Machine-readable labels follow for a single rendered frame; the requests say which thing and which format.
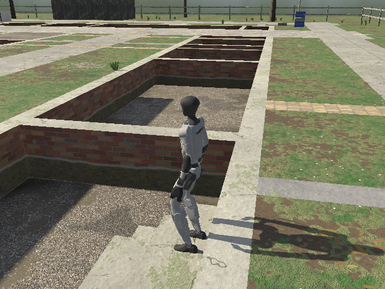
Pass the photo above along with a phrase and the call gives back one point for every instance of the left robot shin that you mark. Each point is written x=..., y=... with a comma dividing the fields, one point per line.
x=181, y=225

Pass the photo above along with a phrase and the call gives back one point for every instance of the robot left hand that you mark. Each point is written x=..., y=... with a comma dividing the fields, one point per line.
x=177, y=192

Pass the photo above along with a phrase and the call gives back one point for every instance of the right robot thigh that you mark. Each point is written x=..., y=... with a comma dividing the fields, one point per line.
x=188, y=200

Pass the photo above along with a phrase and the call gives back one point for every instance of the right robot forearm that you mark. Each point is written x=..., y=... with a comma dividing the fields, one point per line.
x=203, y=153

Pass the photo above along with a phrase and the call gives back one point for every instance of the left robot upper arm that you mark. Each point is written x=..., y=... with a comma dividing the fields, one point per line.
x=184, y=135

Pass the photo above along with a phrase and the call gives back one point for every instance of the right robot upper arm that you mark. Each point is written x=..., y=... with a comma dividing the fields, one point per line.
x=205, y=137

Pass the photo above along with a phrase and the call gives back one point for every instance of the left robot forearm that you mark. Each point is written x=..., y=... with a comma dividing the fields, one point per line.
x=186, y=166

